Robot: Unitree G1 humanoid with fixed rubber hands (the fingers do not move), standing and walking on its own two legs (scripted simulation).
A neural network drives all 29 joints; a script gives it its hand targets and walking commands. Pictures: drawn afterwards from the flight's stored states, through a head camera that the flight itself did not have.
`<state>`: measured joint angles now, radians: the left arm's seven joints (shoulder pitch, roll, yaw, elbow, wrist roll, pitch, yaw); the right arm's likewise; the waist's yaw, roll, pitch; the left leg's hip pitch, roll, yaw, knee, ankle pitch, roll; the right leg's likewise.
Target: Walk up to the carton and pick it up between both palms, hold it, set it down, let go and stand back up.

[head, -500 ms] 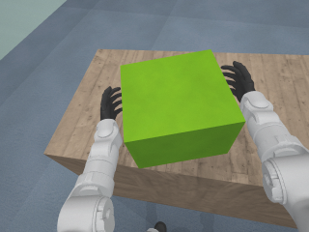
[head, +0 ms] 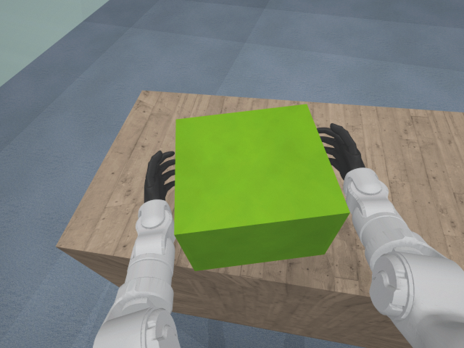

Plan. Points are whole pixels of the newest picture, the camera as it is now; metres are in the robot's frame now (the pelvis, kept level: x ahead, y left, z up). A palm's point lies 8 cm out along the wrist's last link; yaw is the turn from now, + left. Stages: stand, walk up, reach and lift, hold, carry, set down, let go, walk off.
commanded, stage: reach and lift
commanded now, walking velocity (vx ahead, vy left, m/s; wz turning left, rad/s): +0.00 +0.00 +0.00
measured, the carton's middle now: (250, 187) +0.41 +0.10 +0.00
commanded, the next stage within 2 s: none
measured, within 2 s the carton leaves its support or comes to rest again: leaves its support in 1.74 s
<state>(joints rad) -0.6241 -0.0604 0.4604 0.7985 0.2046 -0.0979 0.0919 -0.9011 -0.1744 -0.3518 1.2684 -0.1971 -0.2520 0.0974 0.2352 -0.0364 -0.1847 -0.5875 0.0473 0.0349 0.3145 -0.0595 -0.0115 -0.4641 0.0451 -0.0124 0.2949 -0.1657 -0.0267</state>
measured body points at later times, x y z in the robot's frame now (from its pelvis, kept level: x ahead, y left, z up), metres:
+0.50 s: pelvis +0.00 -0.01 +0.00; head +0.08 +0.00 +0.44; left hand +0.35 +0.26 +0.03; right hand +0.48 -0.07 +0.05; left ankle +0.03 +0.12 -0.74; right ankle -0.04 -0.10 -0.74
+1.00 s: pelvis +0.00 -0.01 +0.00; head +0.08 +0.00 +0.44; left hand +0.35 +0.26 +0.03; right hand +0.48 -0.07 +0.05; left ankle +0.03 +0.12 -0.74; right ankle -0.04 -0.10 -0.74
